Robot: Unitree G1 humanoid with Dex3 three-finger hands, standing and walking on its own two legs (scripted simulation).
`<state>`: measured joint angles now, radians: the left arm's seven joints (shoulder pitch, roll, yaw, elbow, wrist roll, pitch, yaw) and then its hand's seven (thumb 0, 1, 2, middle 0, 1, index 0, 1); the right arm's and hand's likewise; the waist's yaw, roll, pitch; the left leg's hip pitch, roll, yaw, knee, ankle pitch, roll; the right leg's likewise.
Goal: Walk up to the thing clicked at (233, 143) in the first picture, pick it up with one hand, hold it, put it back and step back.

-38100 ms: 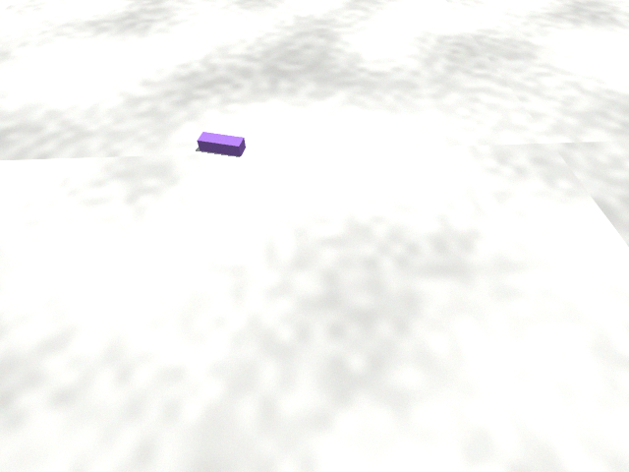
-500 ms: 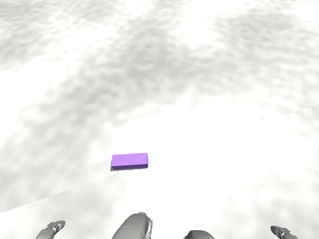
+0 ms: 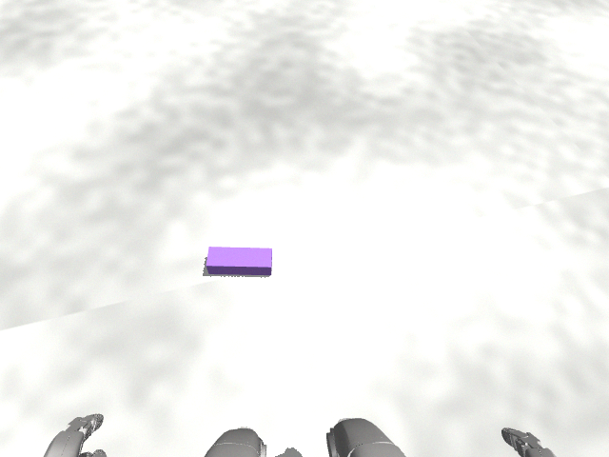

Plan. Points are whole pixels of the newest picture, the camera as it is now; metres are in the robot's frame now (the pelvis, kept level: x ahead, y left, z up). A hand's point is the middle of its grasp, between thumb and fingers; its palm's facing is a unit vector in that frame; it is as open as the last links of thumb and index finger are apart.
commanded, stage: step back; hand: left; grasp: from above
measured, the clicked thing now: (240, 261) +0.75 +0.22 -0.73
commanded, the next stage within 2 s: stand in 1.92 s
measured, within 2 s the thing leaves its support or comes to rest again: neither
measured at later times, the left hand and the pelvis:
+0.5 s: hand out of the picture -0.06 +0.24 -0.15, palm faces +0.05 -0.90 -0.43, open 7.4 cm; pelvis -0.18 -0.04 -0.02, yaw +4 degrees
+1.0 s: hand out of the picture -0.29 +0.21 -0.14, palm faces +0.06 -0.91 -0.42, open 7.4 cm; pelvis -0.33 -0.07 -0.01, yaw +2 degrees
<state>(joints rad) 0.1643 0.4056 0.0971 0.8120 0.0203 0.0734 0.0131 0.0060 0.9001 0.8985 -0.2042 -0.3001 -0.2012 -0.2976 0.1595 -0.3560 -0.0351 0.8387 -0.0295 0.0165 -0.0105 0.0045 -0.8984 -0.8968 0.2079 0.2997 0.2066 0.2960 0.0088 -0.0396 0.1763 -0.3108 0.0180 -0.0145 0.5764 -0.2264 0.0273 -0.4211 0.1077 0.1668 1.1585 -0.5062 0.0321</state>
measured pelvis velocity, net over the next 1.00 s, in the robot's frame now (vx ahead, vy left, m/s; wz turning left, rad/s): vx -0.33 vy -0.07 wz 0.04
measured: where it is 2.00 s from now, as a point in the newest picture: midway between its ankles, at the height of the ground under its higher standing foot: outside the picture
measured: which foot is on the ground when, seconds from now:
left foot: down 0.00-0.18, up 0.20-0.46, down 0.48-0.82, up 0.84-1.00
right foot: up 0.00-0.14, down 0.16-0.50, up 0.52-0.78, down 0.80-1.00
